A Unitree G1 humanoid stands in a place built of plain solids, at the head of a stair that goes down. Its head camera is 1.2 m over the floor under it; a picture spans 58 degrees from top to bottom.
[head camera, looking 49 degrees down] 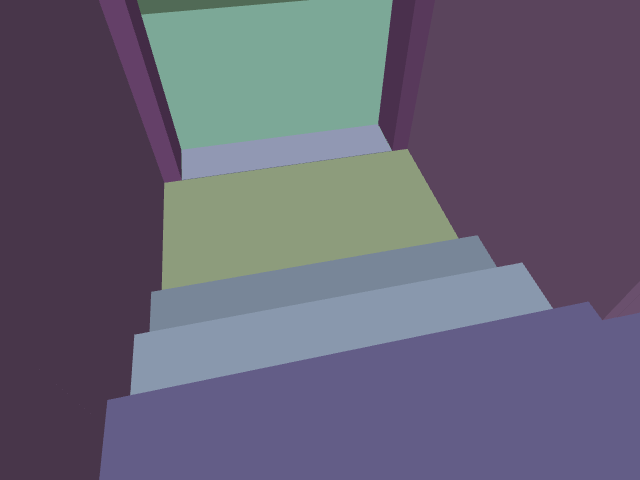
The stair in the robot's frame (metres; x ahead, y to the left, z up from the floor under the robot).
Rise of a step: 0.16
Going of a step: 0.30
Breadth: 1.50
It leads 12 degrees to the left of straight ahead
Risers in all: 3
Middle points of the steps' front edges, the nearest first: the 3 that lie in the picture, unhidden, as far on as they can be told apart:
0.62 -0.14 0.00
0.91 -0.08 -0.16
1.20 -0.01 -0.33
